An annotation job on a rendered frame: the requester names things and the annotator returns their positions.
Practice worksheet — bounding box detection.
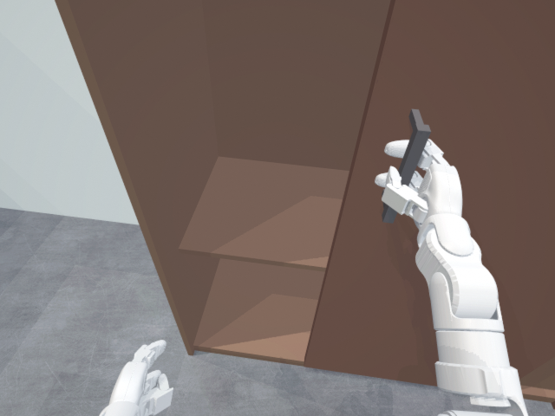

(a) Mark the robot right forearm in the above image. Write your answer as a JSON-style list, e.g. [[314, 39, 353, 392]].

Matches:
[[415, 213, 528, 416]]

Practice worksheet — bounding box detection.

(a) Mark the robot right hand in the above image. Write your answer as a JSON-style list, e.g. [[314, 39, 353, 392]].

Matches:
[[375, 139, 462, 230]]

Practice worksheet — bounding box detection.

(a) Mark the wardrobe door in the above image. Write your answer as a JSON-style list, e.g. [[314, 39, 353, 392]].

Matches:
[[304, 0, 555, 387], [519, 357, 555, 390]]

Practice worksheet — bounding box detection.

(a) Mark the robot left hand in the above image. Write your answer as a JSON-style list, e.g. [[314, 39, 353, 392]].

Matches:
[[109, 340, 173, 416]]

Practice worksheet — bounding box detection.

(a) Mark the handle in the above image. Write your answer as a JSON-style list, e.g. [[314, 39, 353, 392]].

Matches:
[[382, 109, 431, 224]]

